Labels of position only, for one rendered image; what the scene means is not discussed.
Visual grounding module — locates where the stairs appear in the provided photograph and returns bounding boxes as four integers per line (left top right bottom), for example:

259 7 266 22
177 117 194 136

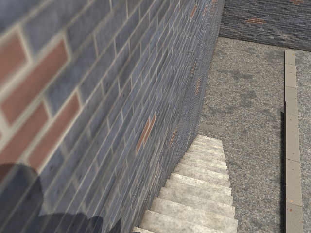
132 134 238 233

